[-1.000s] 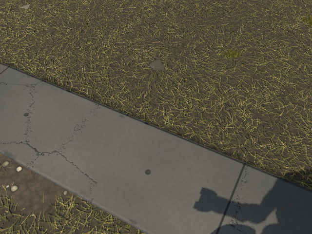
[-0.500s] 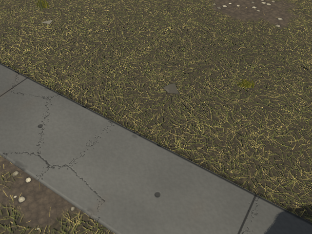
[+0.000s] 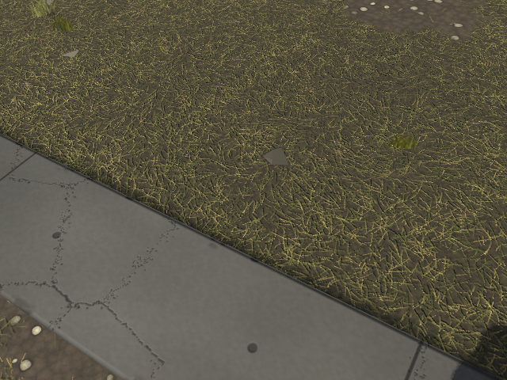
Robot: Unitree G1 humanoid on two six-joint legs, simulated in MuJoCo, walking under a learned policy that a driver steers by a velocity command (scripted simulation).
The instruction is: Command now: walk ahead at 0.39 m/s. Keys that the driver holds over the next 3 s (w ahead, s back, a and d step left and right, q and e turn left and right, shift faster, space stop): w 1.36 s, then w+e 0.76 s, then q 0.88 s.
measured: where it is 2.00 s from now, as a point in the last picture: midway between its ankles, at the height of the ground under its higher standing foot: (251, 212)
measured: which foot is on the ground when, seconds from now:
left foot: up 0.00-0.36, down 0.38-0.92, up 0.94-1.00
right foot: down 0.00-0.40, up 0.42-0.88, down 0.90-1.00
